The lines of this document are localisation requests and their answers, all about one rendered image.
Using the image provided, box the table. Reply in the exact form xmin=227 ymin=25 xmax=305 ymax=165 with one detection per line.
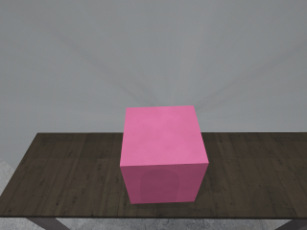
xmin=0 ymin=132 xmax=307 ymax=230

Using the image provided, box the carton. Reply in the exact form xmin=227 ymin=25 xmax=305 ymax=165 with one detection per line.
xmin=120 ymin=105 xmax=209 ymax=204

